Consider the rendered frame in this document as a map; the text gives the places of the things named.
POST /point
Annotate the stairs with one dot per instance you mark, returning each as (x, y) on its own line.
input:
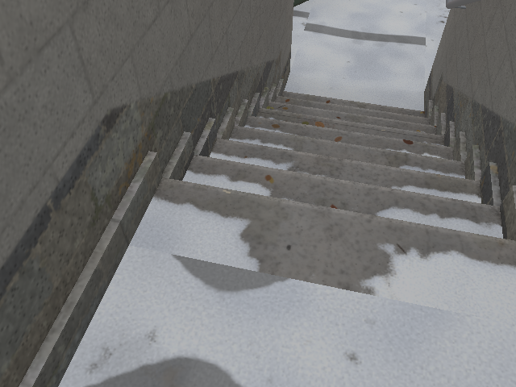
(362, 157)

